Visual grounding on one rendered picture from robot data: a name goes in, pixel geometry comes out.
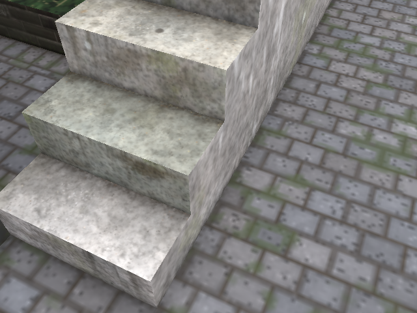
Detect stairs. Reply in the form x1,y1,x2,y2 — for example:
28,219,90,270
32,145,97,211
0,0,332,308

